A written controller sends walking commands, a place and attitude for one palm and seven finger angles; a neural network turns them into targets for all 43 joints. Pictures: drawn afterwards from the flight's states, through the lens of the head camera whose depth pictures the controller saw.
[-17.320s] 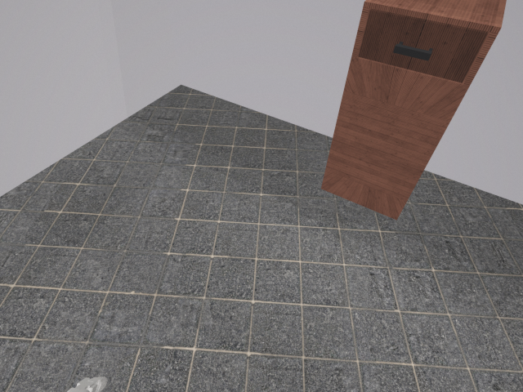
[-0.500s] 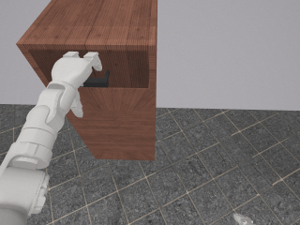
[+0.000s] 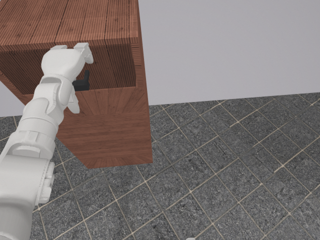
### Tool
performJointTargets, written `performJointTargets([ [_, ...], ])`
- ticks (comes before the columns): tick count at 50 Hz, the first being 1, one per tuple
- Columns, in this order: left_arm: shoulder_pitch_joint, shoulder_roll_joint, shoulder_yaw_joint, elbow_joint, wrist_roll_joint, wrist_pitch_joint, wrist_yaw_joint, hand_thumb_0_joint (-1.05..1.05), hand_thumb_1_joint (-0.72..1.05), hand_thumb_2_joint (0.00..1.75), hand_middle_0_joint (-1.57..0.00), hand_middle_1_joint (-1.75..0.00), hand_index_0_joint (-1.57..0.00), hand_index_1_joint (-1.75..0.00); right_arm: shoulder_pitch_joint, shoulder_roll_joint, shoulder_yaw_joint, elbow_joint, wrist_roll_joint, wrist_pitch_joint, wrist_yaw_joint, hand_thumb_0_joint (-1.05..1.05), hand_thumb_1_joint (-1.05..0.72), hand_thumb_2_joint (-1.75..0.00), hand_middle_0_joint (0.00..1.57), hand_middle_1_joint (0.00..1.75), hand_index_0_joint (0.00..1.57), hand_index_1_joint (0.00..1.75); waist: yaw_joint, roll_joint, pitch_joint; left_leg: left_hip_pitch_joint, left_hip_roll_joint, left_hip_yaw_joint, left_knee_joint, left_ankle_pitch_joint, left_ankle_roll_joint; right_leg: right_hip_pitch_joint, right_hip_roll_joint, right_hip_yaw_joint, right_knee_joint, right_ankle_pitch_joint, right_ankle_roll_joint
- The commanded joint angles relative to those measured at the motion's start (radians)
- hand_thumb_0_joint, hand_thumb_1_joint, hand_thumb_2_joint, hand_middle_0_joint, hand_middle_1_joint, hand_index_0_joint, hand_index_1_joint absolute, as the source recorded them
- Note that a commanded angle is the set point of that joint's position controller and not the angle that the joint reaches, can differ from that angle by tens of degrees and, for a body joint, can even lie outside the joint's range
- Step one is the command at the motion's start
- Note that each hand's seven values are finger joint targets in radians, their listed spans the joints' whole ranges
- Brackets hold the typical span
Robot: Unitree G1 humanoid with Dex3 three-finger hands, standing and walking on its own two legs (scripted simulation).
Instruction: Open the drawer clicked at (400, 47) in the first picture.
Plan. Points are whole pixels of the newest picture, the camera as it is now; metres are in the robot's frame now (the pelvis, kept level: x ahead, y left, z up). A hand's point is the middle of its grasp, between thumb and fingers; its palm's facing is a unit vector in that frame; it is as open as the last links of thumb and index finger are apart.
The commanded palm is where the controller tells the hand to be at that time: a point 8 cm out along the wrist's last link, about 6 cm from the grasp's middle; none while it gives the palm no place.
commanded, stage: move the hooked fingers above the handle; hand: left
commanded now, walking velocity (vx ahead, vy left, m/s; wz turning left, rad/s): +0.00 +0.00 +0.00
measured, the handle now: (68, 80) +0.54 +0.24 +0.06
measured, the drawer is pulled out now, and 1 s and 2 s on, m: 0.00 0.00 0.00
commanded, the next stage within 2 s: none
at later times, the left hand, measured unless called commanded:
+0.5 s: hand (70, 82) +0.49 +0.21 +0.10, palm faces -0.08 -0.03 -1.00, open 13.8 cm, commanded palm +0.50 +0.24 +0.17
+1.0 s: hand (70, 76) +0.50 +0.21 +0.11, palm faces -0.08 +0.00 -1.00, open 13.5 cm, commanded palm +0.49 +0.25 +0.17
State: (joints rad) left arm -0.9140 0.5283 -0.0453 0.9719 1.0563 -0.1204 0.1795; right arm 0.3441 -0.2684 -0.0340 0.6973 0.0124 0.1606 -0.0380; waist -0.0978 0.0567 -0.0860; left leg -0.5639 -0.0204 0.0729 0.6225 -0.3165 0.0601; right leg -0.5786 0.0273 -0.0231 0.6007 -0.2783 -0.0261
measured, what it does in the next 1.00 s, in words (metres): stands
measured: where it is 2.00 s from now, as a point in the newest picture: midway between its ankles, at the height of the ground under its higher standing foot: outside the picture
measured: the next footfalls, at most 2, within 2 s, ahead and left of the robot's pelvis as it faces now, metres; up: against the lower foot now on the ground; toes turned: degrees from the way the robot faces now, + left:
none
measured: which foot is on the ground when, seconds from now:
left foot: down 0.00-1.00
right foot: down 0.00-1.00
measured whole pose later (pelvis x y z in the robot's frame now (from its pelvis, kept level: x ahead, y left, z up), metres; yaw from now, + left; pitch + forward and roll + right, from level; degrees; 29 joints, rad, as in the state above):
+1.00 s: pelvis -0.02 -0.01 +0.00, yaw +0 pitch +14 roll +0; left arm -1.02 0.62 -0.03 1.13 1.06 -0.12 0.09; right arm 0.31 -0.26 0.02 0.66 0.05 0.13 -0.10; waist -0.15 0.05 -0.07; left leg -0.57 0.00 0.07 0.61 -0.29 0.05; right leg -0.58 0.04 -0.02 0.58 -0.25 -0.04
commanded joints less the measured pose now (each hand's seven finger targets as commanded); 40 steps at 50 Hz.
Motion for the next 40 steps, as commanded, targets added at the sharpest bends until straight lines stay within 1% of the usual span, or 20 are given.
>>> performJointTargets([
  [1, -0.553, 0.459, 0.166, -0.139, -0.016, 0.133, 0.064, 0.0, -0.5, 0.3, -0.3, -1.2, -0.3, -1.2, 0.064, -0.151, -0.042, -0.09, 0.013, -0.017, -0.021, 0.0, -0.9, -0.9, 0.2, 0.3, 0.2, 0.3, 0.028, -0.038, -0.495, 0.169, 0.002, -0.059, -0.068, 0.387, -0.013, 0.337, 0.0, 0.03, -0.053, 0.334, -0.006],
  [7, -0.524, 0.424, 0.091, -0.02, -0.015, 0.134, -0.031, 0.0, -0.5, 0.3, -0.3, -1.2, -0.3, -1.2, 0.06, -0.162, -0.03, -0.091, 0.031, -0.026, -0.049, 0.0, -0.9, -0.9, 0.2, 0.3, 0.2, 0.3, -0.005, -0.059, -0.352, 0.128, 0.005, -0.047, -0.104, 0.231, -0.003, 0.3, -0.012, 0.047, -0.108, 0.225, 0.004],
  [9, -0.506, 0.433, 0.092, -0.014, -0.022, 0.105, -0.067, 0.0, -0.5, 0.3, -0.3, -1.2, -0.3, -1.2, 0.065, -0.166, -0.029, -0.099, 0.032, -0.032, -0.058, 0.0, -0.9, -0.9, 0.2, 0.3, 0.2, 0.3, -0.006, -0.081, -0.356, 0.121, 0.005, -0.047, -0.101, 0.222, 0.0, 0.323, -0.018, 0.057, -0.113, 0.227, 0.004],
  [11, -0.492, 0.37, 0.038, -0.015, -0.029, 0.077, -0.1, 0.0, -0.5, 0.3, -0.3, -1.2, -0.3, -1.2, 0.069, -0.165, -0.03, -0.105, 0.034, -0.04, -0.064, 0.0, -0.9, -0.9, 0.2, 0.3, 0.2, 0.3, -0.024, -0.062, -0.333, 0.126, 0.004, -0.043, -0.097, 0.195, 0.002, 0.291, -0.021, 0.062, -0.119, 0.214, 0.008],
  [13, -0.495, 0.351, 0.016, -0.023, -0.03, 0.042, -0.127, 0.0, -0.5, 0.3, -0.3, -1.2, -0.3, -1.2, 0.082, -0.169, -0.031, -0.101, 0.035, -0.047, -0.064, 0.0, -0.9, -0.9, 0.2, 0.3, 0.2, 0.3, -0.033, -0.053, -0.303, 0.125, 0.005, -0.053, -0.088, 0.174, 0.001, 0.245, -0.019, 0.064, -0.119, 0.179, 0.007],
  [14, -0.5, 0.312, -0.009, -0.049, -0.041, 0.02, -0.138, 0.0, -0.5, 0.3, -0.3, -1.2, -0.3, -1.2, 0.086, -0.167, -0.034, -0.102, 0.033, -0.049, -0.064, 0.0, -0.9, -0.9, 0.2, 0.3, 0.2, 0.3, -0.046, -0.059, -0.302, 0.142, 0.007, -0.057, -0.081, 0.189, 0.002, 0.236, -0.02, 0.065, -0.12, 0.189, 0.004],
  [18, -0.571, 0.269, -0.031, -0.161, -0.068, -0.059, -0.143, 0.0, -0.5, 0.3, -0.3, -1.2, -0.3, -1.2, 0.111, -0.161, -0.047, -0.092, 0.026, -0.058, -0.059, 0.0, -0.9, -0.9, 0.2, 0.3, 0.2, 0.3, -0.059, 0.017, -0.359, 0.216, 0.001, -0.073, -0.051, 0.221, 0.001, 0.162, -0.011, 0.063, -0.106, 0.177, 0.001],
  [19, -0.605, 0.284, -0.01, -0.195, -0.08, -0.081, -0.133, 0.0, -0.5, 0.3, -0.3, -1.2, -0.3, -1.2, 0.123, -0.162, -0.052, -0.082, 0.021, -0.059, -0.057, 0.0, -0.9, -0.9, 0.2, 0.3, 0.2, 0.3, -0.066, -0.001, -0.383, 0.228, 0.003, -0.081, -0.041, 0.25, 0.002, 0.166, -0.01, 0.063, -0.099, 0.196, -0.001],
  [20, -0.627, 0.329, 0.025, -0.225, -0.079, -0.095, -0.117, 0.0, -0.5, 0.3, -0.3, -1.2, -0.3, -1.2, 0.129, -0.162, -0.055, -0.08, 0.019, -0.059, -0.055, 0.0, -0.9, -0.9, 0.2, 0.3, 0.2, 0.3, -0.052, 0.053, -0.418, 0.241, 0.0, -0.082, -0.034, 0.27, -0.001, 0.166, -0.007, 0.067, -0.089, 0.207, -0.003],
  [22, -0.635, 0.373, 0.075, -0.246, -0.073, -0.103, -0.074, 0.0, -0.5, 0.3, -0.3, -1.2, -0.3, -1.2, 0.136, -0.16, -0.058, -0.075, 0.012, -0.058, -0.052, 0.0, -0.9, -0.9, 0.2, 0.3, 0.2, 0.3, -0.039, 0.076, -0.466, 0.257, -0.004, -0.089, -0.02, 0.322, -0.006, 0.162, -0.001, 0.055, -0.064, 0.231, -0.009],
  [24, -0.651, 0.398, 0.102, -0.219, -0.071, -0.086, -0.025, 0.0, -0.5, 0.3, -0.3, -1.2, -0.3, -1.2, 0.141, -0.16, -0.052, -0.064, 0.007, -0.055, -0.045, 0.0, -0.9, -0.9, 0.2, 0.3, 0.2, 0.3, -0.036, 0.063, -0.452, 0.23, -0.004, -0.095, -0.015, 0.351, -0.011, 0.154, 0.005, 0.041, -0.052, 0.241, -0.013],
  [25, -0.647, 0.437, 0.133, -0.201, -0.06, -0.068, 0.002, 0.0, -0.5, 0.3, -0.3, -1.2, -0.3, -1.2, 0.136, -0.162, -0.05, -0.06, 0.007, -0.055, -0.041, 0.0, -0.9, -0.9, 0.2, 0.3, 0.2, 0.3, -0.028, 0.088, -0.454, 0.217, -0.001, -0.094, -0.014, 0.359, -0.015, 0.149, 0.006, 0.036, -0.041, 0.245, -0.013],
  [27, -0.61, 0.468, 0.16, -0.131, -0.041, -0.009, 0.042, 0.0, -0.5, 0.3, -0.3, -1.2, -0.3, -1.2, 0.123, -0.162, -0.042, -0.063, 0.004, -0.051, -0.033, 0.0, -0.9, -0.9, 0.2, 0.3, 0.2, 0.3, -0.011, 0.082, -0.44, 0.177, -0.003, -0.083, -0.014, 0.37, -0.018, 0.17, 0.006, 0.026, -0.032, 0.265, -0.014],
  [29, -0.628, 0.473, 0.16, -0.126, -0.031, 0.041, 0.06, 0.0, -0.5, 0.3, -0.3, -1.2, -0.3, -1.2, 0.116, -0.166, -0.04, -0.066, 0.004, -0.046, -0.029, 0.0, -0.9, -0.9, 0.2, 0.3, 0.2, 0.3, -0.017, 0.026, -0.466, 0.159, -0.003, -0.077, -0.007, 0.397, -0.014, 0.21, 0.006, 0.028, -0.03, 0.311, -0.01],
  [31, -0.649, 0.493, 0.154, -0.099, -0.013, 0.083, 0.076, 0.0, -0.5, 0.3, -0.3, -1.2, -0.3, -1.2, 0.106, -0.165, -0.036, -0.064, 0.01, -0.038, -0.03, 0.0, -0.9, -0.9, 0.2, 0.3, 0.2, 0.3, -0.023, 0.014, -0.465, 0.14, -0.005, -0.07, -0.02, 0.364, -0.013, 0.227, 0.005, 0.027, -0.037, 0.3, -0.003],
  [33, -0.681, 0.467, 0.123, -0.089, -0.006, 0.115, 0.074, 0.0, -0.5, 0.3, -0.3, -1.2, -0.3, -1.2, 0.101, -0.163, -0.032, -0.062, 0.014, -0.038, -0.03, 0.0, -0.9, -0.9, 0.2, 0.3, 0.2, 0.3, -0.03, 0.014, -0.449, 0.142, -0.003, -0.069, -0.033, 0.346, -0.013, 0.223, 0.004, 0.025, -0.045, 0.286, -0.002],
  [36, -0.681, 0.52, 0.149, -0.058, 0.013, 0.139, 0.061, 0.0, -0.5, 0.3, -0.3, -1.2, -0.3, -1.2, 0.085, -0.161, -0.023, -0.066, 0.017, -0.031, -0.04, 0.0, -0.9, -0.9, 0.2, 0.3, 0.2, 0.3, -0.02, -0.001, -0.456, 0.137, -0.002, -0.067, -0.044, 0.322, -0.01, 0.255, 0.0, 0.031, -0.054, 0.275, 0.001],
  [38, -0.683, 0.509, 0.134, -0.055, 0.016, 0.141, 0.044, 0.0, -0.5, 0.3, -0.3, -1.2, -0.3, -1.2, 0.075, -0.154, -0.02, -0.077, 0.02, -0.033, -0.048, 0.0, -0.9, -0.9, 0.2, 0.3, 0.2, 0.3, -0.018, 0.0, -0.451, 0.13, -0.004, -0.062, -0.056, 0.282, -0.008, 0.272, -0.005, 0.037, -0.067, 0.25, 0.003],
  [39, -0.661, 0.519, 0.144, -0.04, 0.006, 0.138, 0.032, 0.0, -0.5, 0.3, -0.3, -1.2, -0.3, -1.2, 0.068, -0.153, -0.017, -0.084, 0.022, -0.031, -0.053, 0.0, -0.9, -0.9, 0.2, 0.3, 0.2, 0.3, -0.014, -0.031, -0.451, 0.118, -0.005, -0.061, -0.059, 0.273, -0.005, 0.302, -0.007, 0.044, -0.075, 0.253, 0.004],
  [40, -0.634, 0.522, 0.141, -0.011, -0.003, 0.138, 0.018, 0.0, -0.5, 0.3, -0.3, -1.2, -0.3, -1.2, 0.063, -0.154, -0.013, -0.088, 0.027, -0.031, -0.058, 0.0, -0.9, -0.9, 0.2, 0.3, 0.2, 0.3, -0.018, -0.043, -0.413, 0.102, -0.004, -0.057, -0.069, 0.239, -0.004, 0.297, -0.011, 0.043, -0.082, 0.232, 0.009],
])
